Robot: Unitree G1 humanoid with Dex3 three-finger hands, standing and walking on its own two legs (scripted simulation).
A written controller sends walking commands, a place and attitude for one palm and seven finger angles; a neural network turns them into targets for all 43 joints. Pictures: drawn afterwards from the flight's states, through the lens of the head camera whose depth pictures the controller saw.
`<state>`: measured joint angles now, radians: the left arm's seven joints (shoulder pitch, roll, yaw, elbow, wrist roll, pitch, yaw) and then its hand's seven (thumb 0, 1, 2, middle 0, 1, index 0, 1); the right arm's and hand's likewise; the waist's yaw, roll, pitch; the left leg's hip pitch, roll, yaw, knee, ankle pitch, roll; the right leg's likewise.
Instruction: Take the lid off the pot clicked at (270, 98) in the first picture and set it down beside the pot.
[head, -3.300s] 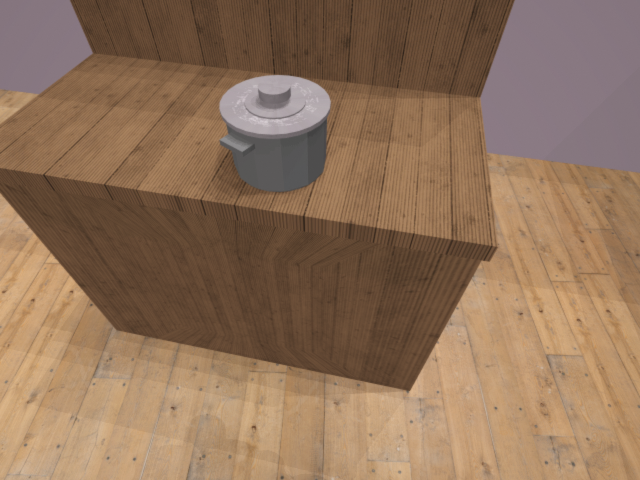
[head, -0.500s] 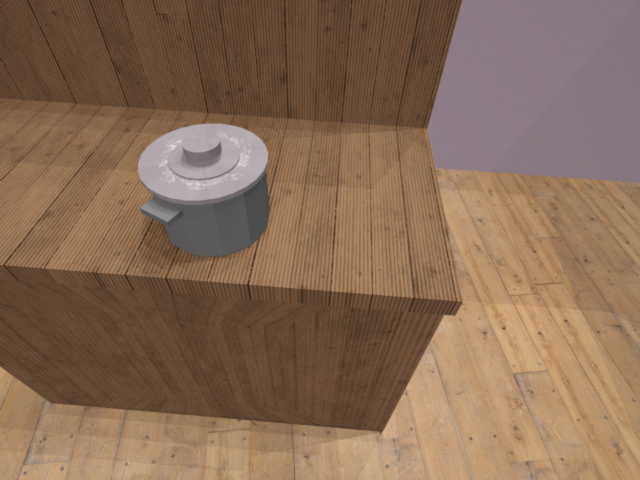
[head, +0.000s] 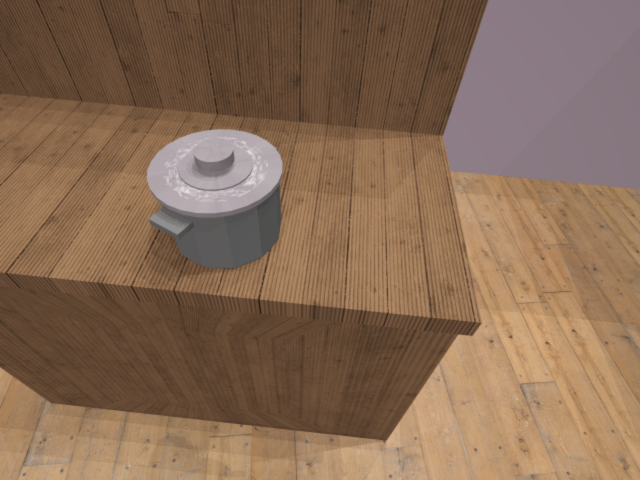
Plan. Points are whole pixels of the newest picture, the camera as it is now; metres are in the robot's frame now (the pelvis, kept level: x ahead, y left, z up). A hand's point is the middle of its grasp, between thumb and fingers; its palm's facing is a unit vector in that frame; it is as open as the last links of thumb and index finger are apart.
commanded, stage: look again from close up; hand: left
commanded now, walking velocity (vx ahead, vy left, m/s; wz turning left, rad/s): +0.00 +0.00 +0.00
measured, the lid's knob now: (214, 154) +0.49 +0.19 +0.14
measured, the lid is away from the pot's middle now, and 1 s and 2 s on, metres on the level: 0.00 0.00 0.00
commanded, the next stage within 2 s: lift the closed hand beside the body in 0.42 s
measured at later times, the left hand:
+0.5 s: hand out of the picture +0.02 +0.19 -0.18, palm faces +0.02 -0.98 -0.21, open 7.3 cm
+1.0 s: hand out of the picture +0.10 +0.21 -0.01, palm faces +0.29 -0.91 -0.29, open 3.7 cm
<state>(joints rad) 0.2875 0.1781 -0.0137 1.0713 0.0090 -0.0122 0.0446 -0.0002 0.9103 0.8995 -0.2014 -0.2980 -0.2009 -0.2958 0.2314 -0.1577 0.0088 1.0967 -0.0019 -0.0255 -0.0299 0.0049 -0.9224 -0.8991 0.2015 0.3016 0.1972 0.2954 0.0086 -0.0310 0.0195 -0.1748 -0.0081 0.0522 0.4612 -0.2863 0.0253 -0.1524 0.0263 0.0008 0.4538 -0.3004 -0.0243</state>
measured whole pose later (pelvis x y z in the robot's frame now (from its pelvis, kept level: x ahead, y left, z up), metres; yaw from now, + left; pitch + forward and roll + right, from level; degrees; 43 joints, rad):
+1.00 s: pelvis -0.03 -0.01 +0.00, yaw +3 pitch -2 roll +0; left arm 0.55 0.22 0.09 0.02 -0.03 -0.07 0.07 0.01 0.90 0.90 -0.88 -1.04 -0.88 -1.04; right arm 0.14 -0.23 -0.01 0.53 0.01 -0.15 -0.05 0.01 -0.91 -0.90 0.20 0.30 0.20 0.30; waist 0.05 0.03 0.00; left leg -0.20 0.00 -0.01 0.47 -0.23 0.01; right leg -0.14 0.03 -0.06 0.43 -0.26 -0.04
